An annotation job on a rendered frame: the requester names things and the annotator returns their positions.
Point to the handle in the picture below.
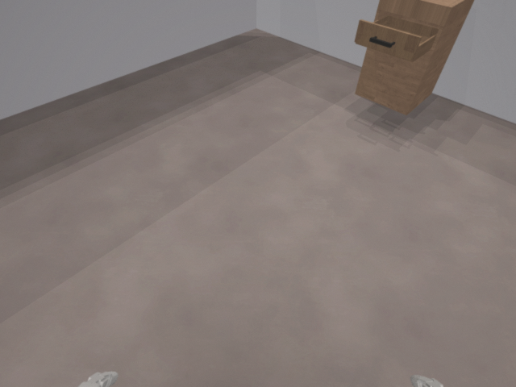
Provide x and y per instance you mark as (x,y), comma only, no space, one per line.
(381,42)

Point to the cabinet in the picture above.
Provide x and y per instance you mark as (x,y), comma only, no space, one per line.
(402,85)

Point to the drawer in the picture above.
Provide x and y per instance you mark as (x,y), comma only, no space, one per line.
(412,40)

